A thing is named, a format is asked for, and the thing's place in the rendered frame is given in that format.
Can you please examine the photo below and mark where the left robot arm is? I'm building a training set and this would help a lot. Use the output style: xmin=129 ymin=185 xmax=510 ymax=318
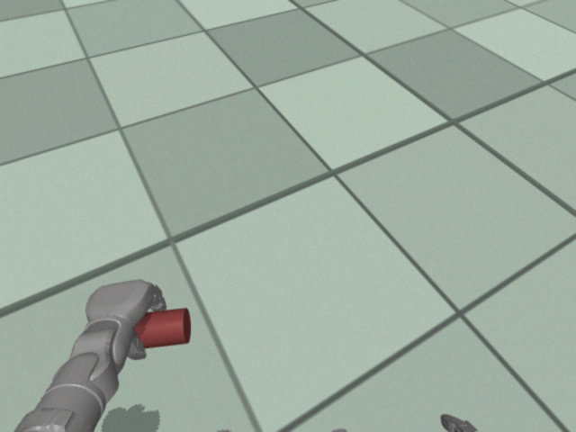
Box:
xmin=14 ymin=315 xmax=133 ymax=432

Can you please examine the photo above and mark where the right robot hand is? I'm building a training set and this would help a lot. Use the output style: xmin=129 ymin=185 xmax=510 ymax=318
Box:
xmin=441 ymin=414 xmax=478 ymax=432

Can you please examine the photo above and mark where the left robot hand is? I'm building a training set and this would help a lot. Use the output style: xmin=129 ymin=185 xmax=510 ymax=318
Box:
xmin=85 ymin=280 xmax=167 ymax=360

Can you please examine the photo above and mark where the can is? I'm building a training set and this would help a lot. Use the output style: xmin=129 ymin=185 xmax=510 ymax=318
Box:
xmin=134 ymin=308 xmax=191 ymax=348

